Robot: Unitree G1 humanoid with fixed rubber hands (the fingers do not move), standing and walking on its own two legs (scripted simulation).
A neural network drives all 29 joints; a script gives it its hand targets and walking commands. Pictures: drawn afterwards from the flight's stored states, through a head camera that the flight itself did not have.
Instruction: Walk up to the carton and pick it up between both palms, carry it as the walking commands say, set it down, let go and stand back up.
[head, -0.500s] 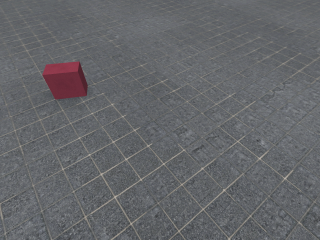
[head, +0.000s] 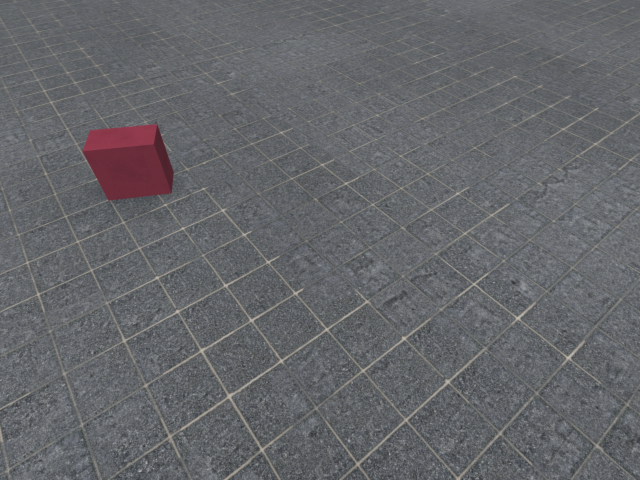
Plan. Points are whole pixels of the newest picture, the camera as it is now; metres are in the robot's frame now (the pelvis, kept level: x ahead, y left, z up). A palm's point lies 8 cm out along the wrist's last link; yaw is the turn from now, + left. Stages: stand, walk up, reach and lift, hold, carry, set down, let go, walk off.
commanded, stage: stand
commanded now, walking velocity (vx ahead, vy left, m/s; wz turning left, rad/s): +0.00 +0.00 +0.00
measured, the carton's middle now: (132, 162) +1.54 +0.96 -0.63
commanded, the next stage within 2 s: walk up in 0.02 s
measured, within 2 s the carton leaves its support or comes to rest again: neither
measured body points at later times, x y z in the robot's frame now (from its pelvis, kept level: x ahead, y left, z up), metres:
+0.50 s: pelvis +0.04 +0.07 -0.01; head +0.02 +0.09 +0.44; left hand -0.03 +0.32 -0.17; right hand +0.20 -0.18 -0.11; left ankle +0.06 +0.22 -0.72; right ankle +0.01 -0.13 -0.74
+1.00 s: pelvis +0.26 +0.17 -0.01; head +0.30 +0.18 +0.43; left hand +0.37 +0.43 -0.13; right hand +0.20 -0.06 -0.15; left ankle +0.06 +0.22 -0.74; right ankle +0.43 +0.12 -0.73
